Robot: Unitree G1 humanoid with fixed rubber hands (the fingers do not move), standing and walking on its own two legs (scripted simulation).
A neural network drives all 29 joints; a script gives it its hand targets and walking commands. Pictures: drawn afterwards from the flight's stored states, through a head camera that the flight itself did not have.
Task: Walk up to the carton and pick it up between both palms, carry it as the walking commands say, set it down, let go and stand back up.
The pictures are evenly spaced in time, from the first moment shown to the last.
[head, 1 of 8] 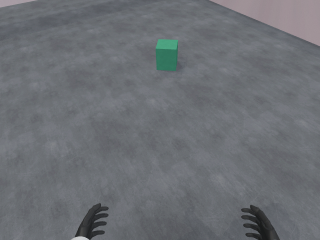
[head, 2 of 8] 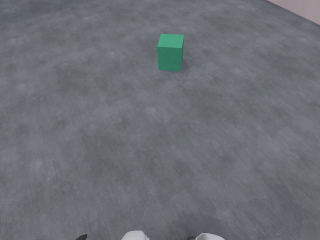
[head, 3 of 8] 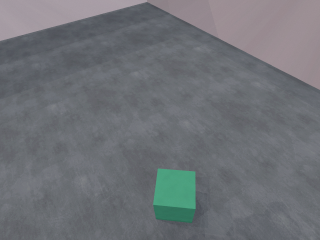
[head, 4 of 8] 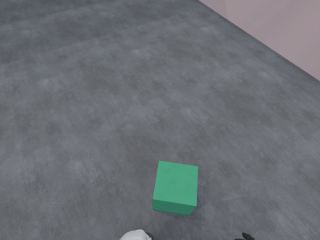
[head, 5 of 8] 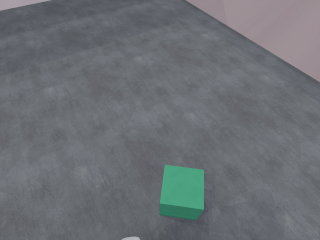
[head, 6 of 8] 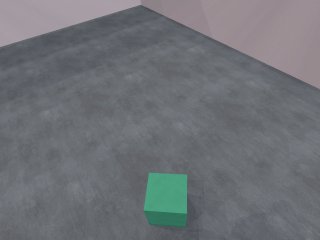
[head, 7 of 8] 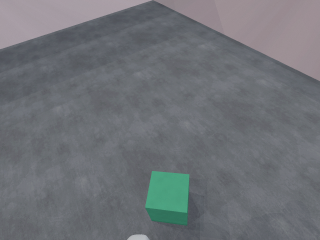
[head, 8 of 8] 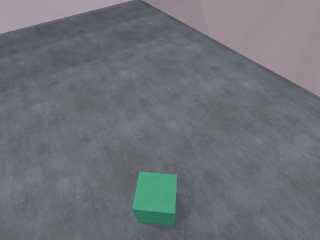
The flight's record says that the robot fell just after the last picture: no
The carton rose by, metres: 0.00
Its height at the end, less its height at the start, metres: +0.00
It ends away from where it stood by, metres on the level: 0.00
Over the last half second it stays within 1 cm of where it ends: yes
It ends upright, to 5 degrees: yes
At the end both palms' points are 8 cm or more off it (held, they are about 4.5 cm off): yes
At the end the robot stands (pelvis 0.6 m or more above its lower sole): yes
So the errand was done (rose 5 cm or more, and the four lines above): no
